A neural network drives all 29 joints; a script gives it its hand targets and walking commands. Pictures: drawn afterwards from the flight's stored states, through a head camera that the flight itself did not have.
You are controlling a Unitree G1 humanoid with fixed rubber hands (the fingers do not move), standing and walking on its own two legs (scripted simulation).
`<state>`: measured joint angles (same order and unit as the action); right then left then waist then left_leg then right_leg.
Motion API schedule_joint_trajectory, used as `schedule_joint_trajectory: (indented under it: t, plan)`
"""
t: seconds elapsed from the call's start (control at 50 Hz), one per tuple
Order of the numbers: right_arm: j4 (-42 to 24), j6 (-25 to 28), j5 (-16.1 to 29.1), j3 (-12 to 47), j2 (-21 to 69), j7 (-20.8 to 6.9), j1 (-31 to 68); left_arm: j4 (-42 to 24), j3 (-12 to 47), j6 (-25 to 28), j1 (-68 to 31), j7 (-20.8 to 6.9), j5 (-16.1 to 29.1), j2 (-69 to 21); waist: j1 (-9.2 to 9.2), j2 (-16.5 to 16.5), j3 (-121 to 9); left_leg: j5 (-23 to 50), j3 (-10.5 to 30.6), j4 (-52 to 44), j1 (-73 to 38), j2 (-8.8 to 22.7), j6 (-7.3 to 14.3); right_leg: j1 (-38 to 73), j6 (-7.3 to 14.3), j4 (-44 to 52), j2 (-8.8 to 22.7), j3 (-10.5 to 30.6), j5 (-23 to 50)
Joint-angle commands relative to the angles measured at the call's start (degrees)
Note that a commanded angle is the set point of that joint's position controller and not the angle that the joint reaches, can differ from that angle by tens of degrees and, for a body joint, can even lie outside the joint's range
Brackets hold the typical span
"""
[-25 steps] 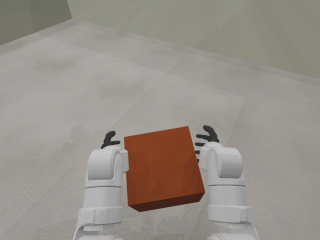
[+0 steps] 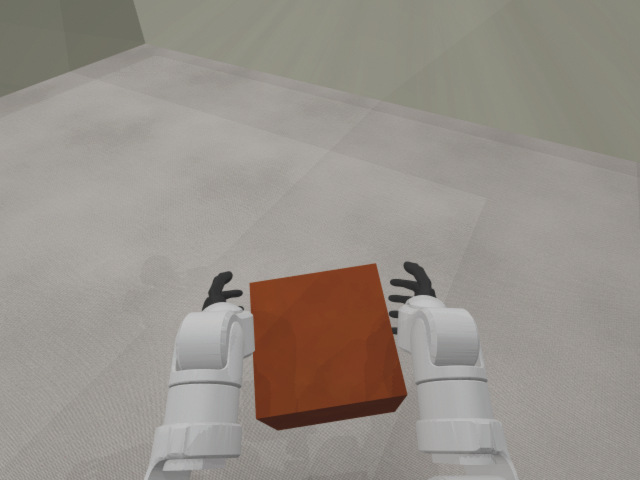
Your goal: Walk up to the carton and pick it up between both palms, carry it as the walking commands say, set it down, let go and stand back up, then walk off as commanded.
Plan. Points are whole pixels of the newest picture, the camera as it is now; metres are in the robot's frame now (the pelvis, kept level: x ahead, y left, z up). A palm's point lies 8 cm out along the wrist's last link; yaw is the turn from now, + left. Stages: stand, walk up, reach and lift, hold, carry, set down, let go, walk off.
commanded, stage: carry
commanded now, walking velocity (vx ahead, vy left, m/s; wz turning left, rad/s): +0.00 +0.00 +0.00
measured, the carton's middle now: (325, 349) +0.33 +0.00 -0.04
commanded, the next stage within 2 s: hold in 0.44 s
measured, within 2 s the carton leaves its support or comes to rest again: neither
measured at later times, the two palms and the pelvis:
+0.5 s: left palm (213, 349) +0.28 +0.14 +0.05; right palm (436, 351) +0.28 -0.13 +0.05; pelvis -0.01 +0.00 +0.00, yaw +3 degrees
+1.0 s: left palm (217, 371) +0.27 +0.14 +0.02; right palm (425, 351) +0.30 -0.13 +0.01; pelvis -0.02 -0.03 +0.00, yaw +13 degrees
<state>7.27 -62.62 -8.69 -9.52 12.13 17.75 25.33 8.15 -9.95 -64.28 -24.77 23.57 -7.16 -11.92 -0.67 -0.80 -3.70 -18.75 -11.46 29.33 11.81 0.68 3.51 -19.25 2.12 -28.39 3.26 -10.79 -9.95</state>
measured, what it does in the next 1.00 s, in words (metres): stands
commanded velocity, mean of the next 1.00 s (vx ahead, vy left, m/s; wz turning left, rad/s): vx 0.00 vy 0.00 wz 0.00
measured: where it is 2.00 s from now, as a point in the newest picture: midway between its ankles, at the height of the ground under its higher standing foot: outside the picture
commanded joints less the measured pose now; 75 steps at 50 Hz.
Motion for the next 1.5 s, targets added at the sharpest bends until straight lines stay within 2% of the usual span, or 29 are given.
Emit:
schedule_joint_trajectory:
  t: [0.0, 0.2, 0.36, 0.42, 0.44, 0.46, 0.48, 0.5, 0.52, 0.54, 0.56, 0.58, 0.6, 0.62, 0.64, 0.66, 0.68, 0.72, 0.76, 0.82, 0.88, 0.96, 1.04, 1.12, 1.24, 1.36, 1.48]
  plan:
    - [-2.0, 1.72, 23.86, 30.94, 58.79, -27.14, 31.69, -4.97, 31.24, 3.36, -34.44, -32.84, 23.49, -58.31, -0.12, 0.97, -20.51, 15.66, 8.22, -4.41, -3.16, 7.66, -0.49, 10.72, 1.68, 2.09, 5.95, 8.47, 11.99]
    - [-3.39, 5.05, 22.62, 31.96, 56.58, -26.81, 28.36, -6.43, 32.26, 6.58, -29.93, -32.52, 22.06, -56.39, -0.39, 1.0, -20.94, 15.81, 8.01, -4.22, -2.7, 7.83, -0.41, 10.16, 1.53, 1.69, 5.94, 8.67, 12.55]
    - [-10.65, 6.1, 22.99, 34.57, 52.86, -25.66, 23.32, -12.84, 35.29, 7.72, -21.6, -31.45, 21.5, -52.98, -0.41, 1.03, -21.06, 14.99, 8.36, -4.53, -1.66, 8.05, -0.59, 9.76, 1.25, 1.48, 6.14, 8.48, 12.28]
    - [-11.17, 6.34, 22.03, 34.31, 50.89, -25.43, 20.96, -12.95, 35.18, 7.94, -18.42, -31.31, 20.41, -51.18, -0.29, 1.0, -20.5, 13.85, 8.59, -4.95, -0.96, 8.11, -0.6, 9.3, 1.26, 1.67, 6.28, 8.44, 11.32]
    - [12.72, 11.17, 7.46, 15.79, 48.38, -25.49, -2.32, 12.71, 19.81, 14.45, -0.45, -33.59, 6.47, -49.36, 7.46, -3.43, -10.36, 19.87, 21.38, -10.9, 3.16, -3.39, 0.51, 28.8, 1.01, 4.57, -9.03, 16.62, 16.07]
    - [6.75, 18.27, 5.62, 19.64, 46.41, -26.02, 0.71, 6.11, 20.87, 22.44, -1.42, -33.89, 4.42, -49.96, 7.26, -3.0, -7.66, 27.42, 23.78, -11.31, -0.12, -2.35, 0.33, 27.76, 0.23, 5.65, -7.63, 16.95, 17.44]
    - [1.28, 22.6, 6.86, 23.62, 48.43, -26.55, 6.92, 1.14, 23.04, 26.81, -6.69, -34.34, 5.32, -50.56, 5.77, -0.78, -9.92, 31.58, 23.66, -9.93, -3.33, -3.1, -0.6, 26.44, -0.06, 6.54, -6.72, 16.85, 19.0]
    - [-4.54, 24.52, 9.4, 28.24, 50.41, -27.2, 13.68, -0.39, 25.93, 28.29, -9.58, -34.33, 6.72, -53.14, 6.06, -1.03, -14.75, 35.29, 23.9, -9.09, -6.71, -2.86, -1.58, 26.12, -1.09, 6.13, -6.63, 16.66, 22.27]
    - [-8.43, 25.42, 11.72, 31.48, 50.47, -28.2, 18.61, -1.28, 29.15, 28.79, -12.78, -34.15, 8.28, -56.24, 7.68, -1.18, -19.35, 40.46, 24.77, -8.19, -11.72, -2.43, -2.79, 23.72, -1.94, 6.48, -7.04, 16.31, 23.1]
    - [-11.35, 25.9, 12.68, 31.89, 50.32, -28.49, 23.8, -2.63, 32.89, 29.27, -18.23, -34.11, 10.51, -58.27, 10.37, -0.94, -23.05, 41.07, 25.71, -7.61, -14.12, -1.7, -3.43, 23.32, -2.3, 6.31, -7.69, 15.75, 22.56]
    - [-9.5, 25.16, 12.22, 29.7, 48.96, -28.57, 24.64, 1.33, 33.6, 29.26, -19.34, -34.2, 11.02, -58.85, 12.77, -2.66, -20.94, 32.57, 25.55, -9.15, -12.36, -1.61, -3.87, 22.65, -2.58, 7.27, -7.17, 15.04, 18.01]
    - [-6.98, 24.48, 11.83, 28.74, 49.32, -28.64, 24.46, 2.92, 34.07, 29.59, -21.34, -34.6, 11.65, -58.91, 14.35, -1.34, -17.63, 23.8, 25.73, -9.77, -10.53, -1.95, -3.55, 21.02, -2.71, 8.33, -6.6, 14.9, 13.59]
    - [-3.62, 23.96, 11.5, 28.03, 50.12, -29.22, 24.91, 5.18, 33.15, 29.94, -22.93, -34.88, 11.39, -58.94, 14.08, -0.73, -14.23, 15.96, 25.65, -10.45, -8.62, -1.99, -3.05, 19.43, -2.43, 9.04, -6.01, 14.9, 9.53]
    - [-1.31, 24.14, 11.13, 27.4, 48.68, -30.53, 27.34, 7.38, 29.26, 29.49, -26.93, -34.43, 6.69, -53.69, 7.42, -1.73, -9.57, 8.16, 21.65, -12.5, -4.47, -1.23, -2.58, 20.89, -3.24, 8.04, -6.48, 14.48, 4.24]
    - [2.5, 24.02, 9.73, 26.19, 48.28, -31.31, 29.06, 13.45, 24.84, 29.18, -25.54, -34.32, 4.03, -53.79, 5.38, -1.68, -6.67, 0.08, 21.61, -14.3, 2.67, -0.45, -1.44, 24.19, -3.13, 6.33, -6.91, 14.43, 1.46]
    - [4.89, 24.52, 8.77, 24.75, 48.59, -31.72, 31.03, 17.49, 22.4, 29.77, -25.55, -34.7, 2.95, -54.31, 4.06, -1.42, -5.98, -4.2, 21.62, -15.07, 6.65, -0.05, -0.45, 25.88, -3.04, 4.72, -6.96, 14.74, -0.11]
    - [7.69, 25.34, 7.27, 22.89, 48.78, -32.04, 32.88, 20.85, 20.0, 30.57, -26.04, -35.17, 2.17, -54.53, 3.55, -0.9, -6.01, -6.32, 21.57, -14.99, 8.46, 0.16, -0.07, 25.77, -2.86, 3.6, -6.93, 14.89, -1.14]
    - [16.2, 26.96, 3.36, 17.79, 50.02, -32.63, 34.12, 25.56, 16.13, 32.04, -29.65, -36.19, 0.47, -54.19, 3.65, -0.06, -6.35, -9.53, 20.75, -13.79, 8.21, 0.23, 0.12, 22.69, -2.06, 2.9, -6.84, 14.97, -5.8]
    - [21.79, 28.44, 0.62, 13.31, 51.1, -32.86, 34.79, 29.23, 13.42, 33.32, -31.99, -36.95, -0.8, -54.5, 4.52, 0.15, -6.94, -10.05, 19.86, -12.32, 7.13, -0.17, 0.36, 20.47, -1.48, 2.93, -6.71, 14.9, -8.19]
    - [24.57, 29.56, -1.49, 9.2, 51.67, -31.5, 34.89, 31.71, 10.19, 34.83, -32.98, -37.45, -2.36, -53.46, 5.84, 1.77, -6.55, -5.64, 19.08, -9.51, 5.64, -1.41, 0.31, 17.42, -1.43, 4.77, -5.91, 15.4, -8.43]
    - [25.21, 30.28, -1.75, 7.58, 52.38, -29.24, 33.23, 32.41, 8.72, 36.48, -32.87, -37.37, -3.55, -50.99, 6.47, 3.73, -6.89, -0.61, 19.13, -6.63, 5.49, -2.7, 0.43, 16.07, -1.64, 6.36, -5.09, 16.67, -6.55]
    - [24.94, 32.8, -0.87, 8.48, 53.31, -27.19, 30.94, 31.88, 9.21, 39.51, -32.12, -36.94, -4.27, -48.57, 5.68, 3.96, -10.38, 3.43, 19.41, -4.42, 7.85, -3.64, 0.78, 17.34, -2.15, 4.85, -4.92, 17.72, 0.66]
    - [24.77, 36.76, -0.37, 10.52, 54.0, -26.21, 27.39, 30.53, 11.42, 42.83, -29.74, -36.42, -4.78, -47.99, 4.84, 2.35, -14.98, 6.81, 19.46, -2.47, 10.71, -4.53, 0.68, 16.79, -2.29, 1.34, -5.09, 18.01, 8.99]
    - [24.01, 41.53, -0.22, 12.73, 53.94, -25.76, 24.37, 28.94, 14.58, 46.46, -26.82, -35.76, -4.84, -48.69, 4.94, 1.03, -20.18, 10.28, 19.48, 0.24, 13.36, -5.4, 0.23, 14.38, -2.26, -2.25, -5.53, 18.29, 15.13]
    - [22.17, 47.96, -0.3, 16.2, 52.72, -25.14, 22.17, 28.33, 18.75, 52.03, -23.78, -34.26, -4.37, -49.57, 5.8, 1.03, -28.31, 15.62, 19.88, 4.83, 17.65, -6.6, -0.5, 9.85, -2.33, -7.13, -6.56, 18.07, 20.28]
    - [21.48, 52.66, -0.73, 18.0, 49.79, -24.96, 21.61, 29.71, 20.41, 56.57, -22.4, -31.92, -4.67, -48.72, 5.95, 0.62, -32.87, 17.14, 20.27, 9.15, 22.47, -7.38, -1.53, 1.7, -2.46, -12.03, -7.72, 16.91, 18.88]
    - [23.45, 55.1, -1.68, 17.19, 46.43, -25.13, 24.3, 32.18, 20.32, 58.89, -24.87, -29.9, -5.08, -47.49, 6.1, -0.51, -33.26, 10.59, 20.2, 13.14, 28.13, -7.66, -2.36, -8.33, -2.42, -16.73, -8.57, 15.76, 9.97]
